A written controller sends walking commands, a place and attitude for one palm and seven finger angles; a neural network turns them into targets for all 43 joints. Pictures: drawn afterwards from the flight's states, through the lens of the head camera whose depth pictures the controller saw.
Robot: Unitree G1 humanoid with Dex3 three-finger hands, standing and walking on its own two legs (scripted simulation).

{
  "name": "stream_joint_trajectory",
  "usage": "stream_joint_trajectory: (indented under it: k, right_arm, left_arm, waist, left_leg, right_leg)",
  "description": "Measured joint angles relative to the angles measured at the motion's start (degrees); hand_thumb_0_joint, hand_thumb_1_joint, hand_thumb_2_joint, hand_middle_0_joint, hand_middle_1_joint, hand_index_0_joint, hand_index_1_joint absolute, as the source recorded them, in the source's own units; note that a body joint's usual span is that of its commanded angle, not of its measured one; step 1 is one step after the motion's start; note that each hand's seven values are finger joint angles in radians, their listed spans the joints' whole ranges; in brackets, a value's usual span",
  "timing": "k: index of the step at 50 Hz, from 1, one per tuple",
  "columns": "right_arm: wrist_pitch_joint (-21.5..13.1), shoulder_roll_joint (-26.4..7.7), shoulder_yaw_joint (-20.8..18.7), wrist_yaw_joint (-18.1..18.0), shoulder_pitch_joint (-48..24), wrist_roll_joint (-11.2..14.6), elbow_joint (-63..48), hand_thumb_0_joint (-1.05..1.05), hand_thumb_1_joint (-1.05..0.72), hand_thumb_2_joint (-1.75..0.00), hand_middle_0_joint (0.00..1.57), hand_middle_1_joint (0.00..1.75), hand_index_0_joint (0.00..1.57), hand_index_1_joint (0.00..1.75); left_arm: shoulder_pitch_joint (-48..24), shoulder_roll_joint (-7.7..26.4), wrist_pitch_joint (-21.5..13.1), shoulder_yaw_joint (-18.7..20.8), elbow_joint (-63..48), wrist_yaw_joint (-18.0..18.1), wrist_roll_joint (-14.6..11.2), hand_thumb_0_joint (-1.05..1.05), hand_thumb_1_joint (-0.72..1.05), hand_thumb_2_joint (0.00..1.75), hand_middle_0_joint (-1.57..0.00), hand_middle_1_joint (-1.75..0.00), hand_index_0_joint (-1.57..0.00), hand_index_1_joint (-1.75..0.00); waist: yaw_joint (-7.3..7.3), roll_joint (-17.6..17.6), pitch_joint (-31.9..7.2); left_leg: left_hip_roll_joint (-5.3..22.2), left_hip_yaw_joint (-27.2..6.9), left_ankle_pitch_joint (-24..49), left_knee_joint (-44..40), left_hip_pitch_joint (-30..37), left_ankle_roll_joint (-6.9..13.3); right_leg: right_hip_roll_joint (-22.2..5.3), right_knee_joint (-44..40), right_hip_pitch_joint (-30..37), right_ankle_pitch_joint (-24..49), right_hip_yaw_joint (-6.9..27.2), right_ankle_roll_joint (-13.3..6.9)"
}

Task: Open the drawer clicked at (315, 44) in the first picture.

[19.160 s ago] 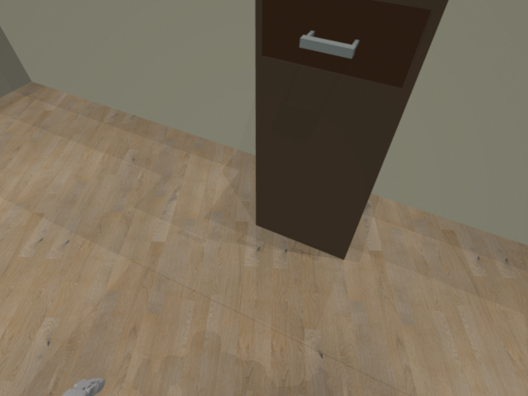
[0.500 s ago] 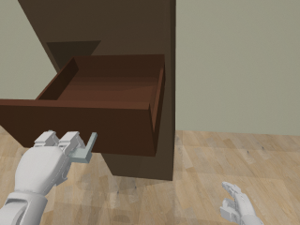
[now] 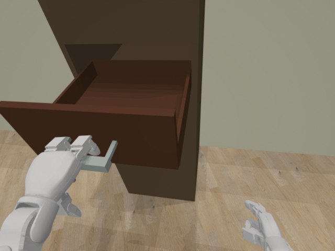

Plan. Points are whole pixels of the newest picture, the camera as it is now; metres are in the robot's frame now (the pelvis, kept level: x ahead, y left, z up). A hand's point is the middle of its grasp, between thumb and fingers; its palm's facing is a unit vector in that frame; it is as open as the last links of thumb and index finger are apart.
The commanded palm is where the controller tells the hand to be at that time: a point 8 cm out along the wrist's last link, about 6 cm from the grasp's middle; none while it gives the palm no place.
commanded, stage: lift the hand off the handle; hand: left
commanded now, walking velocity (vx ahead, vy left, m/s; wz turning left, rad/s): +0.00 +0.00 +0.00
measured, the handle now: (84, 152) +0.26 +0.22 +0.14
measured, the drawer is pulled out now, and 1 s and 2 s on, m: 0.30 0.30 0.30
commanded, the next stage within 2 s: draw the hand back to the body in 1.64 s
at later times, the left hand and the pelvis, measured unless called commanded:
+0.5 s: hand (78, 171) +0.22 +0.22 +0.13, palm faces +0.14 -0.09 -0.99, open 13.8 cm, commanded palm +0.19 +0.22 +0.20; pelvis -0.01 +0.00 +0.00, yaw +0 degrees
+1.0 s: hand (63, 149) +0.23 +0.23 +0.20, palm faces +0.19 -0.05 -0.98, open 13.7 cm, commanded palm +0.18 +0.22 +0.27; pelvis -0.02 +0.00 +0.00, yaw +1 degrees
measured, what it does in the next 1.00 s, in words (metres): stands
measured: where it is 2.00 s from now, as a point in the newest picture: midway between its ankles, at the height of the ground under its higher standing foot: outside the picture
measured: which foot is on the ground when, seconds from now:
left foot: down 0.00-1.00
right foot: down 0.00-1.00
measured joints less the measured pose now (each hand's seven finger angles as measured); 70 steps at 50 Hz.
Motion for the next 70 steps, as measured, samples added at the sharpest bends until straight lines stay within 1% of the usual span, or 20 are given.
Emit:
stream_joint_trajectory:
  k: [3,5,8,11,16,24,27,32,38,43,47,53,59,62,65,70]
  right_arm:
    - [-0.05,-0.12,-0.29,-0.08,0.33,0.03,0.42,0.01,-0.90,-0.90,0.20,0.30,0.20,0.30]
    - [-0.30,-0.11,-0.46,0.02,0.56,0.01,0.67,0.01,-0.91,-0.90,0.20,0.30,0.20,0.30]
    - [-0.36,0.02,-0.59,-0.07,0.95,-0.05,1.08,0.01,-0.91,-0.90,0.20,0.30,0.20,0.30]
    - [-0.53,0.29,-0.59,0.02,1.08,-0.12,1.71,0.02,-0.91,-0.90,0.20,0.30,0.20,0.30]
    - [-0.53,1.05,-0.21,0.05,1.00,-0.07,2.12,0.02,-0.91,-0.90,0.20,0.30,0.20,0.30]
    - [-1.14,1.03,-0.14,0.06,0.69,0.17,2.16,0.02,-0.90,-0.90,0.20,0.30,0.20,0.30]
    - [-1.09,0.81,-0.22,0.20,0.28,0.30,2.36,0.02,-0.90,-0.90,0.20,0.30,0.20,0.30]
    - [-0.74,0.43,-0.06,0.71,-0.60,0.65,2.13,0.02,-0.91,-0.90,0.20,0.30,0.20,0.30]
    - [-0.85,-0.16,0.06,1.08,-0.95,1.09,1.46,0.02,-0.91,-0.90,0.20,0.30,0.20,0.30]
    - [-0.58,-0.51,0.30,1.21,-1.32,1.42,1.44,0.02,-0.91,-0.90,0.20,0.30,0.20,0.30]
    - [-0.51,-0.62,0.46,1.28,-1.40,1.55,1.28,0.02,-0.91,-0.90,0.20,0.30,0.20,0.30]
    - [-1.00,-0.67,0.75,1.38,-1.36,1.72,1.11,0.02,-0.91,-0.90,0.20,0.30,0.20,0.30]
    - [-1.39,-0.90,0.89,1.55,-1.25,1.95,1.27,0.02,-0.91,-0.90,0.20,0.30,0.20,0.30]
    - [-1.47,-0.88,0.90,1.64,-1.33,2.01,1.45,0.02,-0.91,-0.90,0.20,0.30,0.20,0.30]
    - [-1.37,-0.80,1.09,1.84,-1.74,2.13,1.64,0.02,-0.91,-0.90,0.20,0.30,0.20,0.30]
    - [-0.21,-0.86,1.57,2.40,-2.44,2.68,0.87,0.02,-0.91,-0.90,0.20,0.30,0.20,0.30]
  left_arm:
    - [-0.86,-0.33,-0.09,-0.31,0.77,0.19,0.29,0.00,-0.41,0.33,-0.33,-1.22,-0.33,-1.21]
    - [-1.47,-1.23,0.05,-0.76,1.62,0.34,0.47,0.00,-0.44,0.32,-0.33,-1.21,-0.32,-1.21]
    - [-3.11,-2.10,0.08,-1.34,2.76,0.74,1.55,0.00,-0.47,0.31,-0.32,-1.21,-0.32,-1.21]
    - [-5.41,-2.62,0.29,-2.71,4.53,0.55,2.36,0.00,-0.48,0.30,-0.31,-1.20,-0.32,-1.20]
    - [-6.75,-2.19,0.04,-3.16,6.27,0.04,2.49,0.00,-0.49,0.30,-0.31,-1.20,-0.32,-1.20]
    - [-8.76,-1.01,-0.63,-2.97,5.98,-0.82,1.16,0.00,-0.49,0.30,-0.32,-1.20,-0.32,-1.20]
    - [-10.48,-0.54,-0.22,-2.90,5.71,-1.20,0.79,0.00,-0.49,0.30,-0.32,-1.20,-0.32,-1.20]
    - [-11.64,0.97,1.23,-2.19,4.72,-3.60,-0.72,0.00,-0.49,0.30,-0.33,-1.20,-0.34,-1.21]
    - [-12.26,2.33,2.19,-0.04,2.03,-5.50,-2.91,0.00,-0.50,0.30,-0.33,-1.20,-0.33,-1.21]
    - [-14.60,3.31,3.27,0.61,1.56,-7.40,-3.72,0.00,-0.50,0.30,-0.32,-1.20,-0.33,-1.21]
    - [-17.10,4.04,4.31,0.37,2.06,-9.51,-4.11,0.00,-0.50,0.30,-0.32,-1.20,-0.34,-1.22]
    - [-18.96,5.57,4.06,1.21,1.34,-11.52,-6.03,0.00,-0.50,0.30,-0.33,-1.21,-0.35,-1.22]
    - [-22.91,6.71,4.62,0.51,2.32,-13.40,-6.92,0.00,-0.50,0.30,-0.37,-1.23,-0.36,-1.23]
    - [-25.67,6.80,4.78,0.12,2.64,-13.46,-7.01,0.00,-0.50,0.30,-0.37,-1.23,-0.36,-1.23]
    - [-28.68,7.43,5.27,0.53,2.95,-13.65,-7.26,0.00,-0.50,0.30,-0.35,-1.22,-0.35,-1.22]
    - [-32.44,9.22,8.05,2.90,4.84,-15.54,-8.05,0.00,-0.50,0.30,-0.33,-1.21,-0.33,-1.21]
  waist:
    - [-0.03,-0.01,0.24]
    - [-0.14,0.05,0.30]
    - [0.04,0.01,0.45]
    - [0.08,0.09,0.49]
    - [-0.14,0.10,0.39]
    - [0.05,0.44,0.58]
    - [0.13,0.58,0.61]
    - [0.07,0.92,0.53]
    - [0.18,1.32,0.47]
    - [0.44,1.48,0.42]
    - [0.55,1.54,0.43]
    - [0.56,1.84,0.36]
    - [1.00,1.95,0.40]
    - [1.14,1.91,0.31]
    - [1.10,1.98,0.02]
    - [0.41,2.14,-0.56]
  left_leg:
    - [-0.07,-0.04,0.29,-0.13,0.00,0.03]
    - [-0.16,-0.06,0.46,-0.15,-0.16,0.07]
    - [-0.28,-0.11,0.78,-0.28,-0.31,0.12]
    - [-0.42,-0.18,1.07,-0.48,-0.28,0.16]
    - [-0.45,0.01,1.44,-0.99,0.13,0.15]
    - [-0.43,-0.08,1.92,-1.57,0.85,0.11]
    - [-0.53,-0.18,2.20,-2.04,1.30,0.11]
    - [-0.60,-0.02,2.61,-2.81,2.02,0.10]
    - [-0.59,-0.19,2.74,-2.95,2.39,0.05]
    - [-0.64,-0.41,2.89,-2.89,2.30,0.01]
    - [-0.73,-0.60,3.05,-2.85,2.08,-0.02]
    - [-0.71,-0.72,2.99,-2.35,1.71,-0.06]
    - [-0.81,-0.98,3.18,-2.02,1.17,-0.10]
    - [-0.92,-1.10,3.38,-2.06,0.93,-0.10]
    - [-0.87,-0.92,3.42,-1.87,0.56,-0.14]
    - [-0.74,-0.34,3.33,-1.32,-0.49,-0.18]
  right_leg:
    - [-0.07,-0.08,0.00,0.24,-0.04,0.01]
    - [-0.16,-0.02,-0.18,0.36,-0.06,0.02]
    - [-0.27,0.04,-0.38,0.53,-0.11,0.04]
    - [-0.42,0.06,-0.42,0.68,-0.18,0.03]
    - [-0.43,-0.08,-0.25,0.92,0.02,0.00]
    - [-0.39,-0.70,0.52,1.38,-0.06,-0.04]
    - [-0.47,-1.01,0.95,1.53,-0.15,-0.03]
    - [-0.52,-1.35,1.41,1.76,0.01,-0.02]
    - [-0.50,-1.57,1.88,1.85,-0.15,-0.03]
    - [-0.56,-1.47,1.86,1.89,-0.37,-0.07]
    - [-0.66,-1.27,1.64,1.91,-0.55,-0.12]
    - [-0.65,-0.92,1.38,1.87,-0.66,-0.15]
    - [-0.77,-0.55,0.93,1.94,-0.91,-0.20]
    - [-0.89,-0.40,0.66,1.99,-1.02,-0.20]
    - [-0.85,-0.14,0.17,2.07,-0.84,-0.26]
    - [-0.74,0.79,-1.28,2.00,-0.26,-0.30]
